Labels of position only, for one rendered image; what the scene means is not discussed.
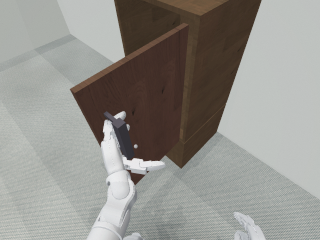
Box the robot left hand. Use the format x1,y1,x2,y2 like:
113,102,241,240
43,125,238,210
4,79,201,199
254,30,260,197
101,111,166,176

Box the robot right hand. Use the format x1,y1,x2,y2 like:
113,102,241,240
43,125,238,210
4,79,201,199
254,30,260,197
233,212,267,240

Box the left robot forearm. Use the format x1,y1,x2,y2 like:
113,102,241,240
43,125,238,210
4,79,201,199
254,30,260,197
86,170,138,240

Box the cupboard door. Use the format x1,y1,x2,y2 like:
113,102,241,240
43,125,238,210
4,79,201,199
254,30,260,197
70,23,189,185

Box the handle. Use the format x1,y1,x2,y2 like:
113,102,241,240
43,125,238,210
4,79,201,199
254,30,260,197
104,111,135,160

